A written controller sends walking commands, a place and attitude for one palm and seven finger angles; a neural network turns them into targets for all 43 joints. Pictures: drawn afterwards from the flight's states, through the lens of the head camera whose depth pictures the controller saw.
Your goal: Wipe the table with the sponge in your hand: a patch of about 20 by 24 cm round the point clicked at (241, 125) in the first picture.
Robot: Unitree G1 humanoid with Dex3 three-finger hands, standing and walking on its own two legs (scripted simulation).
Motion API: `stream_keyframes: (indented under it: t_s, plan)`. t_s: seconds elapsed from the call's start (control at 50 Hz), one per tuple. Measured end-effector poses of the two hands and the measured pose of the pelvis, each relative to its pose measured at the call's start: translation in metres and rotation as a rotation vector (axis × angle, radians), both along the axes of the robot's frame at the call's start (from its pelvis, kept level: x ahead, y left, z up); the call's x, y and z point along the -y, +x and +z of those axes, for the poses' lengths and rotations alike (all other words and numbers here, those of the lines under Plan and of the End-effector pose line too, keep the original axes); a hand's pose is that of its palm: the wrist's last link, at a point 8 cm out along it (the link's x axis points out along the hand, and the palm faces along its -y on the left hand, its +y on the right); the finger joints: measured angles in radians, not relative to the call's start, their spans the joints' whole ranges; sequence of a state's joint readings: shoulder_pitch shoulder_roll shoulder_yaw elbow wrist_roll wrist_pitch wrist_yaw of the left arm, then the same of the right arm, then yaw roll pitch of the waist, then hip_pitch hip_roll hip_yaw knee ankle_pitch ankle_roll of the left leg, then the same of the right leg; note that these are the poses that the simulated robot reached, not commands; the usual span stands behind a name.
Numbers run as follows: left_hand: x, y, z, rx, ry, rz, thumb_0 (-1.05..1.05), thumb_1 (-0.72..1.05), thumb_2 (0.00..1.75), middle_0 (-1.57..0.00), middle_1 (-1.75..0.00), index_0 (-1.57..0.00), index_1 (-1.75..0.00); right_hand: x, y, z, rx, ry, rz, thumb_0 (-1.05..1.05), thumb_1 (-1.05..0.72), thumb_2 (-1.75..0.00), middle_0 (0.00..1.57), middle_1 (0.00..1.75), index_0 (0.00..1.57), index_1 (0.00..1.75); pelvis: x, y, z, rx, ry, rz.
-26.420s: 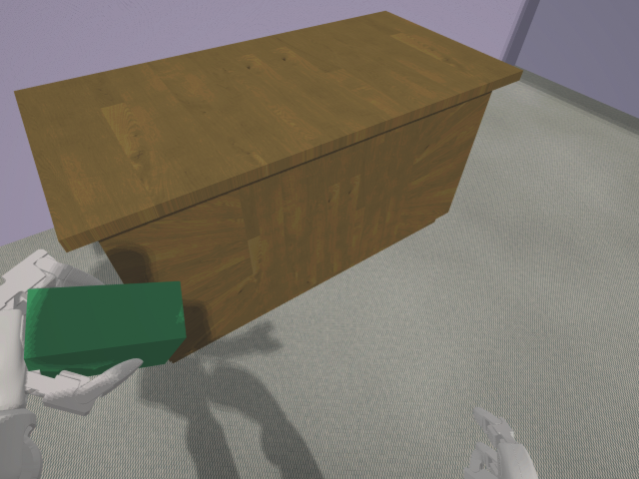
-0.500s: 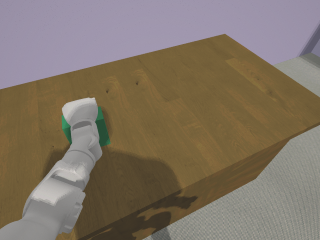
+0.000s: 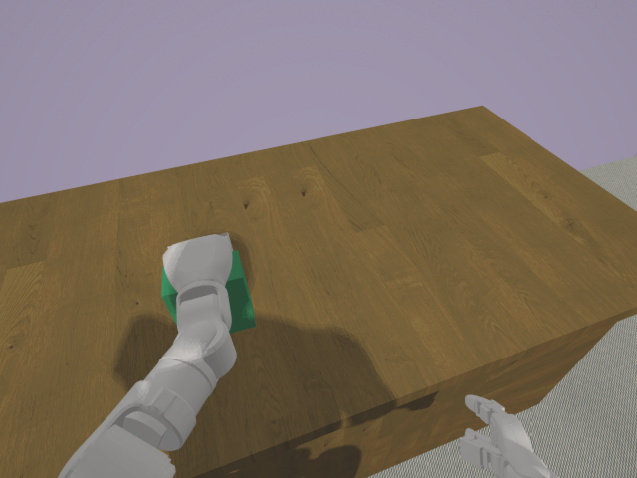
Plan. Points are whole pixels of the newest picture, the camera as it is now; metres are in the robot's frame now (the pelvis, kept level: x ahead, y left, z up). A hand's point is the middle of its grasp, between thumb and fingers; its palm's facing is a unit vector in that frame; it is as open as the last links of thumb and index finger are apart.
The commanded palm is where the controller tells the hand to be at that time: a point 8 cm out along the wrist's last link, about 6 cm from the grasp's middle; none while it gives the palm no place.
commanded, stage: wipe back along the third lane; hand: left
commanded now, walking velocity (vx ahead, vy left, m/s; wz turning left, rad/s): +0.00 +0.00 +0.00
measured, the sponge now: (214, 305) +0.35 +0.20 +0.00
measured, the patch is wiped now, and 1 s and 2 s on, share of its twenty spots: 1.00 1.00 1.00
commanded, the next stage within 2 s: slide back across to the middle lane in 1.84 s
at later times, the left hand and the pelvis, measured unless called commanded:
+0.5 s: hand (214, 316) +0.31 +0.18 +0.04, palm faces +0.01 -0.08 -1.00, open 10.0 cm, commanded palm +0.26 +0.16 +0.08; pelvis -0.01 -0.01 +0.00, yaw -1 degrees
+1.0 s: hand (231, 342) +0.27 +0.15 +0.04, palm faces +0.03 -0.08 -1.00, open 10.0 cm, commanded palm +0.23 +0.13 +0.07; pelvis -0.02 -0.02 +0.00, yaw -1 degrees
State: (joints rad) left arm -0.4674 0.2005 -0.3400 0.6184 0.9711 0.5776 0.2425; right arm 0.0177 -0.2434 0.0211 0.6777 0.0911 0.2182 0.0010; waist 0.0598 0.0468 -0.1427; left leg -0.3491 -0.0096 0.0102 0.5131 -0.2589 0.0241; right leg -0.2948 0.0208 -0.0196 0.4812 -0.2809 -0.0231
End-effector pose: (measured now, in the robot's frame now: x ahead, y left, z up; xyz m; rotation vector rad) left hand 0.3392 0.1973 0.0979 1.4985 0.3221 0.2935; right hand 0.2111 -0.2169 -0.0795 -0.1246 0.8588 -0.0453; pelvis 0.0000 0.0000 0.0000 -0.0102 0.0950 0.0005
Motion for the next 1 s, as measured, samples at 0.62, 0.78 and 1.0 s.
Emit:
stream_keyframes:
  t_s: [0.62,0.78,1.0]
  plan:
    - [0.027,-0.06,-0.001,0.026,-0.026,-0.036,0.0,-0.48,1.07,-0.7,-1.42,-0.72,-1.4,0.006,-0.004,0.002,0.04,0.05,0.029,0.02,-0.91,-0.9,0.2,0.3,0.19,0.29,0.012,-0.013,-0.001,0.063,0.013,-0.01]
    - [0.036,-0.069,-0.002,0.029,-0.026,-0.041,0.0,-0.48,1.07,-0.7,-1.42,-0.72,-1.4,0.008,-0.005,0.003,0.051,0.068,0.037,0.02,-0.91,-0.9,0.2,0.3,0.19,0.29,0.016,-0.016,-0.002,0.074,0.016,-0.01]
    - [0.051,-0.087,-0.003,0.045,-0.029,-0.065,0.0,-0.48,1.07,-0.7,-1.42,-0.72,-1.4,0.012,-0.005,0.001,0.059,0.094,0.052,0.02,-0.91,-0.9,0.2,0.3,0.19,0.29,0.021,-0.016,-0.003,0.088,0.02,-0.014]
